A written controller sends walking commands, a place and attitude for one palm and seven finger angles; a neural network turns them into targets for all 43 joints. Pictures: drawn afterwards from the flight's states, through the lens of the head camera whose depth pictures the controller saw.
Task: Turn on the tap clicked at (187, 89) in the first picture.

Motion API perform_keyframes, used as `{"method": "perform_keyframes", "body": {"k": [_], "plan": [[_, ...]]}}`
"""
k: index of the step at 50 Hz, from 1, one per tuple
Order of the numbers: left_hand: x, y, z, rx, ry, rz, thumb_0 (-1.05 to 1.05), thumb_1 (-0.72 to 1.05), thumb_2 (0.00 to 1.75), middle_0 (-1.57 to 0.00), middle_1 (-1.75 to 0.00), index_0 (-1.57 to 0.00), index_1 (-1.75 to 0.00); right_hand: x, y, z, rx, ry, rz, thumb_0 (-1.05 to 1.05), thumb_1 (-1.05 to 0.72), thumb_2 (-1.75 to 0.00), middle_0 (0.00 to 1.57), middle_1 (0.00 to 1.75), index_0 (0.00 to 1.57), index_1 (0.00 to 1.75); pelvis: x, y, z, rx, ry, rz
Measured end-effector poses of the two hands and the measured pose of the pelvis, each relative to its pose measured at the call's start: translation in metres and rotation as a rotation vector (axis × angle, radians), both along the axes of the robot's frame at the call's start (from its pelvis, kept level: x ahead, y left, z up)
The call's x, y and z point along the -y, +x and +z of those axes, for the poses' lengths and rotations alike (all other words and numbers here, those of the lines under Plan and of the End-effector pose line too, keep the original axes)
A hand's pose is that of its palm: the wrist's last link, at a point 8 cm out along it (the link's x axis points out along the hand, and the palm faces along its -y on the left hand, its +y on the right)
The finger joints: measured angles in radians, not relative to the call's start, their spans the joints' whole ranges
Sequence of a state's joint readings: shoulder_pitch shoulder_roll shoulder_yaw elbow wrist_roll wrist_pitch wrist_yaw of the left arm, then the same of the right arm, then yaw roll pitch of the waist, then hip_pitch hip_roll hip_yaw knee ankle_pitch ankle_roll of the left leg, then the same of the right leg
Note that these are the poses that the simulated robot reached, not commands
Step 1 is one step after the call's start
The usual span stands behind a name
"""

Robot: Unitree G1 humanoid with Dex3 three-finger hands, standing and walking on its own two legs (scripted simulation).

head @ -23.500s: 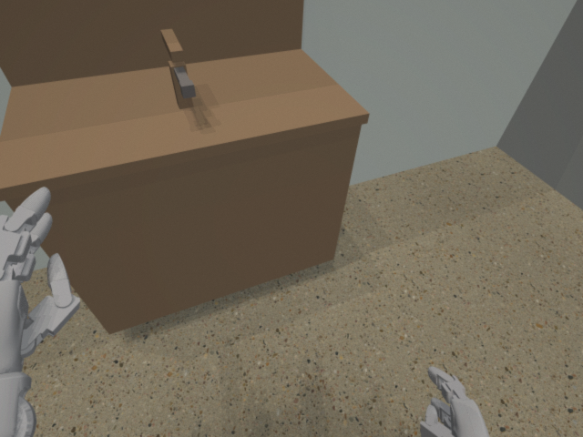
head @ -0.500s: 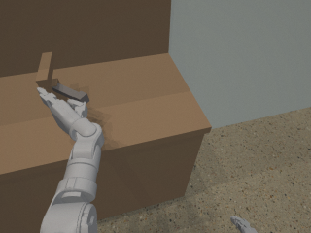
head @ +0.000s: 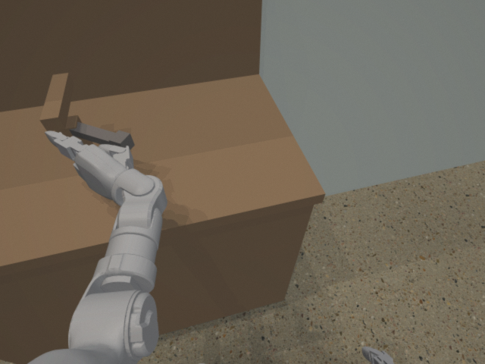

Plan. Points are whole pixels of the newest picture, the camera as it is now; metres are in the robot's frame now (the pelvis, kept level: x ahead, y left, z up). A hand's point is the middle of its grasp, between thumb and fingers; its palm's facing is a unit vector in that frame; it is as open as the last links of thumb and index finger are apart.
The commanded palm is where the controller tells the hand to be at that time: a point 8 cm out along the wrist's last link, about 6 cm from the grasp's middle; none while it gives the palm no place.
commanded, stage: push the lever round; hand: left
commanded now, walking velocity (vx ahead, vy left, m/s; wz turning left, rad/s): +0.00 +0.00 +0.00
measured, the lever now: (122, 142) +0.46 +0.23 +0.12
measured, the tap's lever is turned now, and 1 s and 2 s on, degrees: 54 55 56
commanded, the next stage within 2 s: none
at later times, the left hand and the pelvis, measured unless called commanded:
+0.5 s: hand (127, 152) +0.44 +0.21 +0.12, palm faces +0.85 -0.53 -0.07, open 8.6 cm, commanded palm +0.42 +0.22 +0.12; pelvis -0.01 -0.01 +0.00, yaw +0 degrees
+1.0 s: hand (128, 151) +0.44 +0.21 +0.12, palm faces +0.85 -0.52 -0.06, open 8.5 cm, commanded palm +0.43 +0.21 +0.12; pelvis -0.01 -0.01 +0.00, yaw -1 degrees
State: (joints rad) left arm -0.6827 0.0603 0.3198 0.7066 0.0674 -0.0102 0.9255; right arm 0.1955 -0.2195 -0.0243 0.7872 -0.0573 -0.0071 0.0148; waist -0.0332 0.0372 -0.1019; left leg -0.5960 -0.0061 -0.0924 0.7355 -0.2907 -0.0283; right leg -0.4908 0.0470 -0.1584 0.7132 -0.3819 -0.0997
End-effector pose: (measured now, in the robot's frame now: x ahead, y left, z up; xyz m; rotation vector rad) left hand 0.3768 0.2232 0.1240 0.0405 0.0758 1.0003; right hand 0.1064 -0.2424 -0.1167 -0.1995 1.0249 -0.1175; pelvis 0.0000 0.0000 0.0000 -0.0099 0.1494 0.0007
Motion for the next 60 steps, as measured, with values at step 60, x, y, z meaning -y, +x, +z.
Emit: {"method": "perform_keyframes", "body": {"k": [60], "plan": [[0.001, 0.004, -0.003, 0.019, 0.008, 0.026, 0.02, 0.9, 0.9, -0.15, -0.15, 0.0, 0.0, 0.02, -0.028, -0.006, -0.026, -0.019, -0.025, 0.01, -0.9, -0.9, 0.2, 0.3, 0.2, 0.3, 0.016, -0.011, -0.002, -0.015, 0.01, -0.006]]}}
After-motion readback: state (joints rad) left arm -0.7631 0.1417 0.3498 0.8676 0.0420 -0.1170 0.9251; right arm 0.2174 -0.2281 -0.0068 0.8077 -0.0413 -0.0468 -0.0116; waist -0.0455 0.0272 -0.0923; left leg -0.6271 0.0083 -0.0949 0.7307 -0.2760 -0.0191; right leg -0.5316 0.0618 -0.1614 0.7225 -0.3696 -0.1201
